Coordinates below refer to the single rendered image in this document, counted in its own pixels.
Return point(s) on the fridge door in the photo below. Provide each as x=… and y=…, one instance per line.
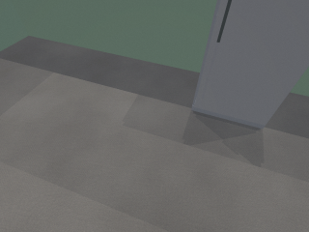
x=262, y=53

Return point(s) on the handle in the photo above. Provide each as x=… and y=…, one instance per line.
x=224, y=20

